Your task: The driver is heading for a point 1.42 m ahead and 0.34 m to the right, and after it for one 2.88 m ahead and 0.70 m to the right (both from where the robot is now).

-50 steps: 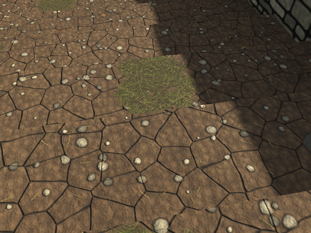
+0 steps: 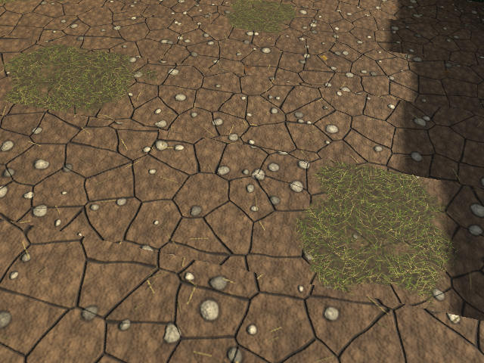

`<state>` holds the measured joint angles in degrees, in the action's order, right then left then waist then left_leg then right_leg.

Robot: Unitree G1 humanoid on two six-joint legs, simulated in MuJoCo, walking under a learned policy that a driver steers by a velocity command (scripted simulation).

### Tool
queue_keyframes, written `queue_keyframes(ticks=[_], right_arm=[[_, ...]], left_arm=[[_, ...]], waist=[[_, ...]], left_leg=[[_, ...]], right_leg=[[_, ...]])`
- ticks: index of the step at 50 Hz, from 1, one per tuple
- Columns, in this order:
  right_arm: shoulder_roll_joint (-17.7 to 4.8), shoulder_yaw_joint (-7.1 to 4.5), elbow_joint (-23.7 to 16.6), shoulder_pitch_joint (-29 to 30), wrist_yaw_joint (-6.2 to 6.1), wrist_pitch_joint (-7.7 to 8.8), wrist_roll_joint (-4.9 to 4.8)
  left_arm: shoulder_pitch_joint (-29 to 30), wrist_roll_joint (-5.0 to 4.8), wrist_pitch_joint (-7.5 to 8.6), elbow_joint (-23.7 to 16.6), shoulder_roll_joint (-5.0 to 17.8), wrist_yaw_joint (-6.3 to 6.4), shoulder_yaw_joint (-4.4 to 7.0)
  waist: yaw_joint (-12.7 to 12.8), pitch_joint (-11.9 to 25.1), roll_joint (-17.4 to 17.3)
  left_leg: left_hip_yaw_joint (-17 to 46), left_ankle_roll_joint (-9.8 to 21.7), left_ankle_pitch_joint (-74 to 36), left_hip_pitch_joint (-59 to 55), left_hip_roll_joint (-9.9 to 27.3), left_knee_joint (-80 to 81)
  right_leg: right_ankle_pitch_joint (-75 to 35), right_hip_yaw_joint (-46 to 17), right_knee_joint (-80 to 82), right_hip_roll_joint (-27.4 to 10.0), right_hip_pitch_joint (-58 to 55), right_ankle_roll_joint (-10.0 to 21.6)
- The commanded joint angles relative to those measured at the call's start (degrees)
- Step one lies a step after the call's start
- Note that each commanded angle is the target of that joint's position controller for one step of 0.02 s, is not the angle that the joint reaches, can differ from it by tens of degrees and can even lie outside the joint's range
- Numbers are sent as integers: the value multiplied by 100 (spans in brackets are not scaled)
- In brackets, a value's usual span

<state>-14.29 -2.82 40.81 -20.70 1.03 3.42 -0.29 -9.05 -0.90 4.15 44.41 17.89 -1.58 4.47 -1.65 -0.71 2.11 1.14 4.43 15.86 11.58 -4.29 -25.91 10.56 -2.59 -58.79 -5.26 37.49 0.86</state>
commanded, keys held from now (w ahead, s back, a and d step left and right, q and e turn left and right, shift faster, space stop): w+e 0.72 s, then w+q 0.28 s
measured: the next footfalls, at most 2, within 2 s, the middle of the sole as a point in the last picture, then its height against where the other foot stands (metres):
right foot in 0.34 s outside the picture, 0.16 m lower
left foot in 0.74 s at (256, 333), level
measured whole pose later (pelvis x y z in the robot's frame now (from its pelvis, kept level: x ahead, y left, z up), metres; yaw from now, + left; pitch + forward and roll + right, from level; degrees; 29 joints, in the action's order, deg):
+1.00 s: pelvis +0.55 -0.14 -0.16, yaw -22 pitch +2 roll +0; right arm -14.3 -3.4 43.0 -22.2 0.4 3.1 -0.6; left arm -9.8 0.3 2.7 41.8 17.3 0.3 3.5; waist -3.6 -0.5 1.4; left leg 6.4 2.6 10.6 13.9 -3.9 -22.8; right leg 15.7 -4.0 -46.4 -1.6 30.5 0.1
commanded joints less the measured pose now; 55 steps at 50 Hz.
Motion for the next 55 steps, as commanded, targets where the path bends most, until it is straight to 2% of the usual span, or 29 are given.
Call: queue_keyframes(ticks=[1, 3, 7, 10, 14, 15, 16, 17, 18, 19, 20, 21, 22, 23, 24, 25, 27, 30, 34, 37, 38, 39, 40, 41, 42, 43, 46, 51, 55], right_arm=[[-1023, -298, -116, -168, -241, 247, -21], [-968, -280, -14, -190, -317, 254, 25], [-793, -236, 128, -498, -289, 321, 32], [-559, -186, 290, -943, -393, 191, 29], [-592, -133, 242, -772, -391, 57, -64], [-673, -136, 222, -683, -361, 34, -54], [-888, -204, 298, -510, -324, 20, -71], [-999, -251, 343, -465, -250, 116, -143], [-281, -104, 283, -1218, -140, 242, 66], [-685, 21, 96, -1389, -44, 379, -69], [-978, -58, -147, -775, -77, 404, -96], [-639, 76, -528, -409, -120, 462, -291], [-650, 67, -495, 115, -260, 470, -338], [-1047, -42, -527, 219, -373, 412, -260], [-1019, -103, -423, 318, -435, 279, -70], [-896, -116, -383, 165, -449, 217, 120], [-623, -76, -564, 539, -409, 229, 260], [-284, 9, -586, 1039, -289, 257, 119], [-530, -117, -850, 1660, -181, 264, 41], [-743, -238, -717, 973, -138, 368, 55], [-944, -298, -617, 382, -158, 363, 100], [-1384, -467, -293, -371, -113, 291, 168], [-1120, -429, -249, -574, -63, 254, 13], [-861, -324, -314, -315, -48, 247, -54], [-841, -300, -396, -12, -31, 198, 0], [-814, -284, -410, 173, -12, 170, 6], [-711, -226, -421, 390, 13, 128, 6], [-1197, -370, -119, 164, -200, -20, -83], [-1013, -329, -27, -155, -161, -152, -92]], left_arm=[[656, -15, 92, -476, 411, -98, 74], [686, 142, 148, -413, 177, -226, 7], [931, 37, 107, -579, 85, -333, -35], [1435, -38, 57, -801, -11, -434, -90], [920, -12, 42, -555, -108, -475, -156], [365, -6, 39, -335, 19, -442, -81], [-718, 5, -1, -9, 202, -363, 57], [-1572, 80, -59, 218, 545, -265, 201], [-1818, 188, -66, 392, 1051, -216, 201], [-2370, 80, -81, 298, 889, -218, 182], [-2138, -16, -155, 122, 863, -174, 205], [-2122, -125, -226, 359, 1351, -65, 342], [-1677, 1, -206, 124, 1025, 53, 255], [-815, 126, -93, -237, 731, 52, 95], [-228, 136, -35, -334, 586, 60, 38], [-18, 83, -30, -374, 497, 66, 35], [-157, 79, -33, -342, 496, 179, 34], [-770, -54, -187, -106, 467, 335, 75], [-1181, -119, -335, -51, 419, 339, 92], [-1085, -17, -381, -149, 307, 333, 52], [-1124, 70, -350, -200, 105, 305, -14], [-1761, -112, -302, -233, -94, 305, -79], [-1669, -84, -265, -211, 239, 284, -63], [-1112, -33, -212, -320, 533, 243, 27], [-711, -2, -198, -394, 502, 226, 27], [-474, 56, -159, -490, 443, 220, 16], [-429, 111, -99, -524, 293, 194, 5], [530, 140, 24, -783, 77, 149, -126], [639, 93, 108, -850, 107, 69, -131]], waist=[[-26, -108, -473], [-79, -36, -510], [-246, -317, -468], [-528, -590, -449], [-417, -531, -538], [-175, -388, -485], [432, 53, -547], [953, 641, -4], [492, 1215, 1358], [888, 2465, 988], [1007, 2564, 326], [709, 2449, 491], [671, 2026, -203], [268, 1347, -581], [-114, 357, -626], [-272, 147, -413], [-165, 167, 3], [242, 575, 276], [408, 327, 213], [-19, 447, 282], [-216, 829, -32], [-146, 1476, -1786], [-276, 1188, -1974], [-310, 379, -1288], [-221, 31, -712], [-147, -197, -510], [97, 0, -796], [-95, 220, -888], [-44, 358, -898]], left_leg=[[730, 755, -635, -138, 1294, 858], [293, 557, -210, 488, 1138, 514], [288, 494, -42, 365, 1425, -242], [344, 398, -204, -479, 1677, -1268], [147, 123, -888, -151, 1659, -2284], [52, 90, -1645, -99, 1645, -2843], [-62, 30, -2517, 134, 1645, -3992], [-457, -180, -2380, 668, 1101, -5942], [-456, -668, 3280, 3580, 535, -8745], [477, -763, 3134, 4247, 493, -8953], [630, -728, 2698, 4496, 744, -8116], [555, -739, 2165, 5292, 703, -8038], [690, -697, 1212, 5354, 876, -7682], [852, -581, 381, 4829, 990, -6612], [787, -791, 197, 3948, 1072, -5632], [759, -914, 281, 3294, 1180, -4650], [377, -1020, -411, 2098, 1036, -3058], [145, -995, -1942, 1187, 490, -1446], [392, -666, -1303, 1393, 312, -596], [441, -201, -1417, 262, 562, -77], [963, 108, -1337, -816, 1140, -114], [3051, 1053, 47, -2333, 2076, 177], [4460, 1275, 1471, -2357, 2498, 778], [4199, 1133, 1862, -1814, 2322, 963], [3642, 1014, 1473, -1317, 2091, 986], [3202, 1012, 809, -862, 1900, 1036], [2425, 876, -393, -205, 1366, 1225], [1865, 828, -1362, 257, 1185, 1284], [1856, 765, -1447, 545, 1087, 935]], right_leg=[[-2084, -227, 1576, -22, 494, 62], [-3795, -21, 2217, 290, -416, 195], [-4004, -351, 2350, 565, -181, 411], [-3884, -489, 2727, 504, 838, 385], [-3823, -98, 3463, 352, -355, 250], [-3482, 73, 3615, 387, -966, 295], [-3175, 178, 3747, 422, -2161, 491], [-3759, 301, 3945, 457, -3757, 827], [-6377, -789, 1797, -412, -6438, 1400], [-6234, -2153, 1430, -1120, -7536, 2279], [-4857, -2490, 2173, -1121, -7305, 2295], [-1064, -3852, 3145, -1437, -7099, 2613], [689, -4674, 3742, -1609, -6027, 2408], [520, -4606, 4037, -1574, -4587, 2275], [-904, -3825, 4118, -1141, -2713, 2134], [-1415, -3101, 4060, -715, -1929, 1987], [-2364, -1934, 4136, 40, -1011, 1708], [-2392, -1522, 3910, 393, -1328, 1370], [-883, -2428, 3574, 141, -2231, 1196], [-642, -2404, 2997, 236, -2398, 939], [-241, -1879, 1912, 566, -1933, 736], [1011, -982, 113, 1337, -492, 359], [2278, -728, -921, 1134, 474, 214], [1958, -769, -1177, 904, 928, 233], [1511, -519, -1205, 698, 902, 175], [1215, -410, -846, 544, 856, 136], [904, -218, 330, 248, 3, -9], [-477, -15, 2269, 531, -1041, -212], [-567, 67, 2386, 739, -1956, -252]])
Velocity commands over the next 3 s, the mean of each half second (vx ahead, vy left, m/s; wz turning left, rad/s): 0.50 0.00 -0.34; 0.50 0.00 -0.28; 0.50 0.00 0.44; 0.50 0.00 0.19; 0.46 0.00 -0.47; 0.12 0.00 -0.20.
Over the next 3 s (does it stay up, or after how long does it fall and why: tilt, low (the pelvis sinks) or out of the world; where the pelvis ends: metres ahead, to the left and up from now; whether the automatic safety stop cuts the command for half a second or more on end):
stays up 1.46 -0.27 -0.33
